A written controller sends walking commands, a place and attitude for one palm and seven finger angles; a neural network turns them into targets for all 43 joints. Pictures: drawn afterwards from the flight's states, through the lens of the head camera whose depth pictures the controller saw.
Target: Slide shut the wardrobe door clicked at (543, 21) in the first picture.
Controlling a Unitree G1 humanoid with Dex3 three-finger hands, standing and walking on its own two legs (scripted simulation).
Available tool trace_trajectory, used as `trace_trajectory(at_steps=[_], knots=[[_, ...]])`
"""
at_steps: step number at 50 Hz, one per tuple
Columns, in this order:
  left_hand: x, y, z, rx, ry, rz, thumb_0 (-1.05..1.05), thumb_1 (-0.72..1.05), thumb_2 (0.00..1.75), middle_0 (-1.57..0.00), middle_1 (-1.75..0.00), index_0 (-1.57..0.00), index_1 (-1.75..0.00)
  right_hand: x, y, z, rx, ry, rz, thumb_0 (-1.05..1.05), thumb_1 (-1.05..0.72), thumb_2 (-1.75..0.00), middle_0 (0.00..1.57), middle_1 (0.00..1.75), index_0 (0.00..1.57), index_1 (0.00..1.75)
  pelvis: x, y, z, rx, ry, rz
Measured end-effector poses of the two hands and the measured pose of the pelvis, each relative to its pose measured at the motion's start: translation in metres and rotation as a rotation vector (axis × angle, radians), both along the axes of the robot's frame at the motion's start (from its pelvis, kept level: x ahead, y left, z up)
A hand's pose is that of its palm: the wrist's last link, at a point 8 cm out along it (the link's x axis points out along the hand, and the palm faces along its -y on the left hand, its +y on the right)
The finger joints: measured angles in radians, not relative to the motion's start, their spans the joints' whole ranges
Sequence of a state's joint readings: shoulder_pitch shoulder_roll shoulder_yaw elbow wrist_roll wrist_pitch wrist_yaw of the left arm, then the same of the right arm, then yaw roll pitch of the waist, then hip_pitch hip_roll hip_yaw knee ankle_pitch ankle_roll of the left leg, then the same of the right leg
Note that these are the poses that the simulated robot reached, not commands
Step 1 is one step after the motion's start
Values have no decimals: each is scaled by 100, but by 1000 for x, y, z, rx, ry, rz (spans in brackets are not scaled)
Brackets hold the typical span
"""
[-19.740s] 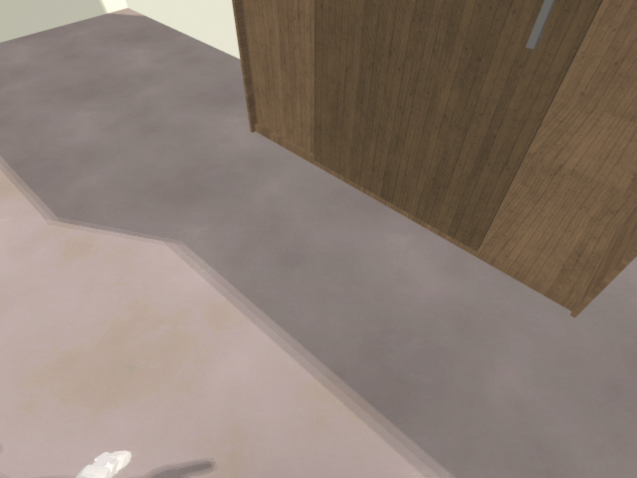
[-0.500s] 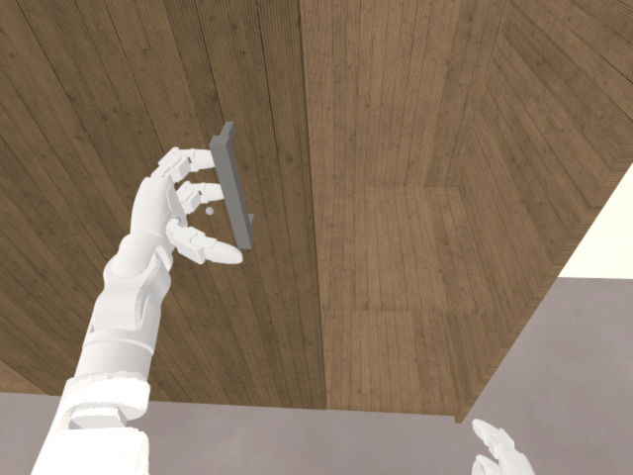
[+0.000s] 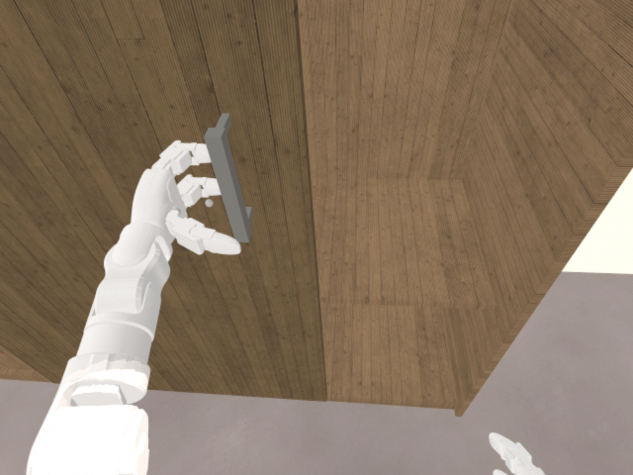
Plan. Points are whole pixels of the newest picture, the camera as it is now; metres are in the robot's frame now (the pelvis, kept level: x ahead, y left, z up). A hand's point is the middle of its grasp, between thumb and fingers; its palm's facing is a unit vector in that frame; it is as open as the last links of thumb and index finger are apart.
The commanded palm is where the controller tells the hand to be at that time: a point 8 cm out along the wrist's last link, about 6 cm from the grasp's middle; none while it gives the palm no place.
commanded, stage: slide the fingers in behind the handle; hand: left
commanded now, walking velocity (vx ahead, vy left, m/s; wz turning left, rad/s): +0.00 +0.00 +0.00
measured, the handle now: (234, 182) +0.45 +0.13 +0.16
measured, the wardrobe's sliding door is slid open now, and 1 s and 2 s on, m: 0.39 0.39 0.39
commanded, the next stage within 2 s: move the hooked fingers beside the handle in 0.68 s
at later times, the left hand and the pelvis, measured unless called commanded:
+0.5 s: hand (224, 207) +0.39 +0.13 +0.16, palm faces -0.06 -1.00 -0.03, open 14.0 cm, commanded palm +0.36 +0.18 +0.16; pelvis +0.01 +0.01 +0.00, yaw -1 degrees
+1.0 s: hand (231, 212) +0.38 +0.12 +0.16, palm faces -0.04 -1.00 -0.04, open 14.4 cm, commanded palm +0.35 +0.17 +0.16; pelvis +0.01 +0.00 +0.00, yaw -1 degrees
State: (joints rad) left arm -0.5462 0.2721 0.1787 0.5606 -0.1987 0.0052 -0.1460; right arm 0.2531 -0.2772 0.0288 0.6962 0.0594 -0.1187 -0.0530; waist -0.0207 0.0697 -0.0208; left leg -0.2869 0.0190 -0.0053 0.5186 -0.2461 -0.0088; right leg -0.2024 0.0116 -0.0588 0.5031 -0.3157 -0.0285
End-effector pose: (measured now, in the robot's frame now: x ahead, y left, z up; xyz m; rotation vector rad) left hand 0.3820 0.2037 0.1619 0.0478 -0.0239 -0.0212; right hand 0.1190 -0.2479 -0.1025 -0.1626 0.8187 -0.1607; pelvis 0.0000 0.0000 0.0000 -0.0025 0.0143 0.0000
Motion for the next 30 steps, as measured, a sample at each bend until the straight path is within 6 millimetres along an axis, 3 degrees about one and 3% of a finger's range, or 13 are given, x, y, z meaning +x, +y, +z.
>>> trace_trajectory(at_steps=[11,30], knots=[[-4,-3,0,-13,-18,-29,-1,-50,30,-31,-121,-31,-121,6,10,6,17,-43,1,1,-91,-89,20,30,20,30,1,5,0,0,-3,-13],[-15,-27,5,-21,-40,-45,-1,-50,30,-30,-120,-30,-120,26,25,12,39,-80,27,1,-91,-89,20,30,20,30,7,11,1,2,-15,-18]])
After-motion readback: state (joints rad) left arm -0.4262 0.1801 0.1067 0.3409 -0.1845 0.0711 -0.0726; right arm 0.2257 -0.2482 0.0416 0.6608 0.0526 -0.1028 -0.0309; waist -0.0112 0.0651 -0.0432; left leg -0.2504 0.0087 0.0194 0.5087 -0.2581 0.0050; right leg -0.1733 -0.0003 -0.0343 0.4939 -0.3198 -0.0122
